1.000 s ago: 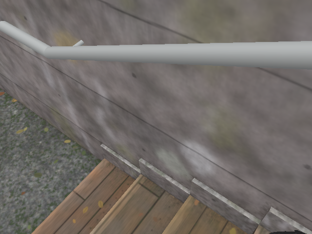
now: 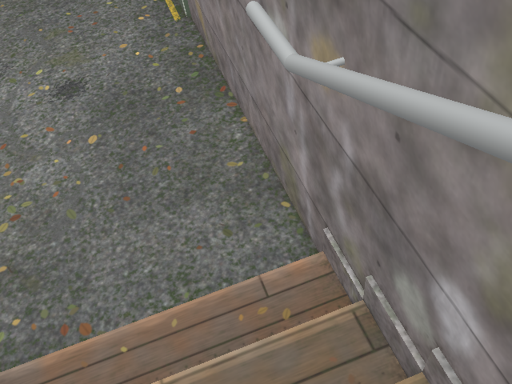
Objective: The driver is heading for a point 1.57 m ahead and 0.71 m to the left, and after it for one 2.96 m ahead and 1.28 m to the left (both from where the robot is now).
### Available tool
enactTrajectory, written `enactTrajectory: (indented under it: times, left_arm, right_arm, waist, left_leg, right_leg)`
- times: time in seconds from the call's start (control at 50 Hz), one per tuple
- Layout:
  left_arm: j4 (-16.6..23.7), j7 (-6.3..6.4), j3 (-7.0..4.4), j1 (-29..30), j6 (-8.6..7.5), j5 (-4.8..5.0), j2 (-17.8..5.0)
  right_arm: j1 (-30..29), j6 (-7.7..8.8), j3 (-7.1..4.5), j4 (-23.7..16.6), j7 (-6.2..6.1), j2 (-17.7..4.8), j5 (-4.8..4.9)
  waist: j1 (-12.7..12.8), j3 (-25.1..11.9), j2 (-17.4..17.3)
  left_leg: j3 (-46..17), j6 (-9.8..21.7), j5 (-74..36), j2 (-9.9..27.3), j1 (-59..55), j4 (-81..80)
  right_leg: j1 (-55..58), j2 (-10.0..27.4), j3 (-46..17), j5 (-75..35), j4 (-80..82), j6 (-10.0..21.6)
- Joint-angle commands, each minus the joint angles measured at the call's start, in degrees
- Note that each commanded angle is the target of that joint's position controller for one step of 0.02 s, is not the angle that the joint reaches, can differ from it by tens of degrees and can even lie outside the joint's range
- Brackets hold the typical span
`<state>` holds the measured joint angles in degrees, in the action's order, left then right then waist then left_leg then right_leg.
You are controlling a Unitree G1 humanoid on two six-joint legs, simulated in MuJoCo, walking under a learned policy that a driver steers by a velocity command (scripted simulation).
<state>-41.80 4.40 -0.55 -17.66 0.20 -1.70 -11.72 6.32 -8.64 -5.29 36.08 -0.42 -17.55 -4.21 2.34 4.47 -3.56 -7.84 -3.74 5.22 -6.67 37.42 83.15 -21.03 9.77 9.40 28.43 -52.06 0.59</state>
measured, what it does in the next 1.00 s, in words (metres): climbs, backwards, turning left: left foot, then right foot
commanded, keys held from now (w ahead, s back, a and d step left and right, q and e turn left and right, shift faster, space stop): q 0.72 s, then no key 0.28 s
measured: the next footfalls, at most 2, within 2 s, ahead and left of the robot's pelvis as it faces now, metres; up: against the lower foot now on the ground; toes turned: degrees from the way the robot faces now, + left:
left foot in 0.20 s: -0.03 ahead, +0.14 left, +0.00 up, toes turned +8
right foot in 0.88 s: +0.01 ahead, -0.06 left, +0.00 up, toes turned +36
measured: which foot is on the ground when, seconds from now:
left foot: up 0.00-0.18, down 0.20-0.86, up 0.88-1.00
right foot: down 0.00-0.20, up 0.22-0.86, down 0.88-1.00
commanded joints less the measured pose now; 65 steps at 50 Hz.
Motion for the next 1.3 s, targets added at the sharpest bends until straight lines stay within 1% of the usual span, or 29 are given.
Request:
enactTrajectory:
  times: [0.02,0.08,0.16,0.18,0.2,0.22,0.24,0.28,0.32,0.4,0.58,0.64,0.72,0.76,0.82,0.86,0.88,0.9,0.92,0.96,1.0,1.04,1.1,1.18,1.2,1.22,1.24,1.26,1.3]
  left_arm:
    - [1.0,0.08,-2.46,-7.0,0.04,-0.92,-9.5]
    - [1.4,-1.32,-3.59,-4.8,-0.55,-1.01,-12.7]
    - [4.3,-2.38,-4.5,5.9,-0.84,0.2,-14.4]
    - [4.6,-2.54,-4.74,7.7,-0.45,0.82,-14.0]
    - [4.5,-2.79,-4.51,5.9,0.88,0.65,-11.6]
    - [7.0,-2.47,-3.77,4.1,2.38,0.55,-6.4]
    - [12.2,-1.61,-2.92,10.7,2.68,-0.86,-7.2]
    - [10.8,-0.37,-2.86,11.2,1.87,-0.89,-9.4]
    - [5.8,0.0,-4.13,5.7,3.26,-1.38,-11.0]
    - [5.7,-3.08,-3.34,8.4,3.43,-2.33,-8.2]
    - [6.4,-1.99,-2.93,14.6,2.46,-0.15,-9.6]
    - [5.8,-1.89,-3.83,12.2,2.75,0.17,-11.2]
    - [6.2,-2.64,-3.1,13.1,1.9,-0.25,-10.5]
    - [6.7,-3.25,-1.98,14.1,1.74,1.39,-8.4]
    - [5.0,-3.62,-2.37,7.7,1.8,2.64,-9.7]
    - [2.6,-3.29,-2.85,1.5,1.82,1.76,-9.3]
    - [2.6,-3.06,-3.03,3.2,1.79,0.74,-12.5]
    - [4.6,-3.23,-3.12,4.0,1.37,2.0,-15.1]
    - [4.4,-3.31,-3.22,4.4,0.52,1.51,-14.3]
    - [6.1,-3.16,-2.59,11.4,-0.15,1.49,-11.5]
    - [4.7,-2.68,-1.68,9.3,0.81,1.78,-8.7]
    - [2.3,-3.09,-1.63,3.9,1.14,2.08,-8.1]
    - [-1.2,-4.1,-3.54,-3.5,1.92,1.71,-12.1]
    - [-2.9,-4.39,-3.92,-2.1,1.67,2.54,-11.0]
    - [-2.3,-4.13,-3.69,-0.6,1.03,2.45,-8.8]
    - [-1.7,-4.14,-3.15,0.5,0.21,1.8,-5.7]
    - [1.5,-3.7,-3.77,7.0,-0.42,1.39,-8.0]
    - [2.4,-3.39,-4.66,10.3,-0.74,0.68,-11.3]
    - [-0.6,-4.37,-4.69,6.1,-1.38,0.67,-10.2]
  right_arm:
    - [-5.5,0.08,-0.92,-5.2,-0.14,-3.2,1.38]
    - [-6.5,0.86,-0.22,-5.8,1.46,-1.5,2.98]
    - [4.1,3.0,1.25,-4.6,1.91,-0.2,3.91]
    - [9.2,3.14,0.74,-3.3,1.44,-0.7,4.1]
    - [10.8,3.83,0.34,-2.0,1.35,-2.7,3.57]
    - [10.9,5.47,0.41,-0.6,0.89,-7.6,5.35]
    - [16.0,6.69,-0.19,-2.2,0.32,-10.2,6.75]
    - [3.6,7.39,-0.88,-5.2,-0.89,-13.1,3.01]
    - [-1.5,6.66,0.53,-6.0,-1.59,-8.1,3.01]
    - [5.2,5.2,1.21,-5.2,-1.61,-6.3,4.19]
    - [5.5,6.14,1.5,-6.4,-2.07,-5.0,3.5]
    - [5.0,6.99,1.58,-6.1,-1.11,-5.1,3.31]
    - [4.3,7.09,1.7,-6.2,-0.86,-5.3,3.1]
    - [5.1,5.85,1.27,-4.3,-0.36,-5.8,2.95]
    - [1.6,5.21,1.17,-4.0,0.86,-6.3,3.25]
    - [3.2,4.65,1.03,-1.3,-0.22,-5.8,5.13]
    - [7.3,4.85,1.45,-1.0,-0.56,-1.8,4.86]
    - [4.2,5.22,0.59,-3.0,-0.93,-5.7,3.12]
    - [1.7,5.48,0.86,-2.7,-0.98,-4.8,2.46]
    - [0.7,5.65,0.93,0.2,-0.21,-4.4,3.01]
    - [1.7,4.7,2.06,1.8,0.43,-1.5,3.08]
    - [2.5,4.21,3.31,3.8,0.84,1.0,2.78]
    - [0.3,4.31,3.25,4.5,0.88,0.1,2.46]
    - [8.0,6.26,3.2,9.5,0.34,1.3,2.06]
    - [12.2,7.35,2.76,11.5,-0.03,0.3,2.36]
    - [18.7,8.1,2.08,13.3,-0.36,-2.7,2.29]
    - [22.5,8.59,0.49,14.8,-0.41,-8.4,3.24]
    - [22.5,9.2,0.58,15.8,-0.62,-7.5,3.37]
    - [17.5,10.62,1.18,15.4,-0.58,-4.0,2.85]
  waist:
    - [2.1,-4.7,13.9]
    - [1.3,-4.9,17.4]
    - [-4.2,-9.4,16.5]
    - [-8.0,-10.9,12.9]
    - [-8.8,-6.0,1.1]
    - [-1.8,-0.5,-14.4]
    - [-6.1,-6.5,-14.2]
    - [-0.8,-7.2,-10.0]
    - [2.9,-7.1,-7.9]
    - [-0.2,-11.4,-2.8]
    - [-2.2,-10.3,-2.0]
    - [-1.9,-8.3,-2.3]
    - [-2.9,-10.8,-0.5]
    - [-5.1,-9.9,-3.8]
    - [-2.6,-11.1,-4.0]
    - [0.4,-10.0,1.4]
    - [-3.3,-9.0,14.3]
    - [-1.5,-5.3,15.2]
    - [-1.2,-4.9,15.5]
    - [-3.3,-4.0,10.0]
    - [-3.3,-4.1,10.8]
    - [-0.9,-6.1,12.3]
    - [1.9,-1.9,13.9]
    - [-3.2,-0.6,9.5]
    - [-5.2,-1.7,6.6]
    - [-7.8,-4.0,-2.0]
    - [-10.1,0.4,-6.4]
    - [-9.6,5.0,-1.0]
    - [-5.7,4.4,0.2]
  left_leg:
    - [3.3,0.7,6.6,2.0,7.3,-8.9]
    - [7.5,1.9,10.9,4.1,0.2,-12.0]
    - [10.9,6.9,20.6,5.5,-23.1,-28.2]
    - [10.7,7.5,18.9,4.7,-31.4,-37.1]
    - [1.5,7.7,9.2,5.0,-35.4,-47.4]
    - [-16.4,8.7,-47.1,15.7,-33.8,-42.3]
    - [-24.6,10.6,-64.8,19.9,-32.9,-48.6]
    - [-25.6,13.0,-29.0,20.9,-26.3,-54.2]
    - [-15.7,11.5,-28.3,14.8,-21.6,-48.9]
    - [-15.1,9.3,-30.5,12.1,-26.4,-45.7]
    - [-25.7,14.8,-24.9,13.1,-31.2,-51.8]
    - [-26.2,15.5,-25.2,12.9,-27.7,-52.2]
    - [-27.7,17.7,-25.1,11.4,-28.3,-53.2]
    - [-22.5,15.6,-21.5,7.6,-30.2,-55.7]
    - [-23.9,15.3,-20.5,7.3,-26.3,-57.5]
    - [-22.4,11.4,-4.2,4.0,-24.3,-51.9]
    - [-13.1,7.7,18.7,-2.9,-16.4,-39.4]
    - [-4.4,7.1,28.9,-7.8,-8.4,-31.0]
    - [-3.5,6.8,26.8,-4.2,-10.7,-22.8]
    - [-2.3,6.0,16.9,-2.4,-13.9,-16.5]
    - [0.3,4.5,20.7,-0.9,-12.8,-29.3]
    - [5.3,4.2,20.8,0.2,-17.9,-38.0]
    - [10.3,5.5,24.8,-0.3,-17.8,-43.8]
    - [11.3,10.0,16.2,0.6,-34.5,-59.9]
    - [7.0,11.3,16.3,4.4,-43.9,-63.7]
    - [-7.1,12.5,24.8,15.5,-54.4,-67.9]
    - [-24.8,17.2,32.8,24.5,-52.2,-71.7]
    - [-23.4,18.8,28.3,25.8,-49.0,-72.6]
    - [-14.8,17.3,20.4,20.6,-44.0,-72.8]
  right_leg:
    - [16.8,11.6,-13.6,-38.1,17.9,10.2]
    - [11.6,13.5,-9.9,-43.7,16.1,11.6]
    - [1.0,12.8,-2.2,-42.4,11.3,5.2]
    - [-3.0,10.1,1.0,-34.4,0.7,3.2]
    - [-14.3,5.8,2.6,-20.7,-17.8,2.0]
    - [-30.9,-1.8,0.3,9.3,-29.1,1.3]
    - [-32.7,-3.8,-7.7,7.4,-27.6,0.5]
    - [-31.2,-6.1,-12.8,-6.9,-29.0,-0.2]
    - [-26.0,-6.5,-12.0,-14.9,-27.4,-0.6]
    - [-25.4,-8.9,-10.3,-22.7,-25.9,1.1]
    - [-23.5,-9.4,-15.2,-16.8,-18.1,-1.3]
    - [-19.4,-10.2,-15.8,-14.9,-16.7,-0.7]
    - [-14.5,-11.5,-15.4,-11.5,-14.8,-0.3]
    - [-8.7,-12.7,-12.2,-3.5,-0.1,-0.8]
    - [4.3,-13.7,-11.0,-2.2,8.0,-0.1]
    - [14.3,-11.1,-15.8,-9.5,29.3,1.9]
    - [19.1,0.6,-28.6,-23.7,30.8,5.1]
    - [12.5,8.5,-35.8,-42.3,32.0,14.1]
    - [5.3,11.7,-39.1,-43.0,34.0,19.0]
    - [0.5,5.4,-29.5,-36.8,33.7,16.6]
    - [7.3,-0.5,-23.2,-36.5,31.8,12.6]
    - [9.2,-2.5,-21.8,-24.1,33.9,10.7]
    - [8.1,-1.5,-27.0,1.6,38.5,12.3]
    - [-1.6,-1.8,-27.6,5.4,36.2,11.7]
    - [-8.0,-3.3,-25.7,6.5,31.2,10.3]
    - [-18.0,-8.8,-18.7,7.2,15.2,8.1]
    - [-30.7,-14.9,-13.0,4.6,7.0,6.8]
    - [-33.0,-12.1,-16.7,0.7,4.4,6.8]
    - [-27.7,-11.1,-18.4,-9.3,1.5,5.0]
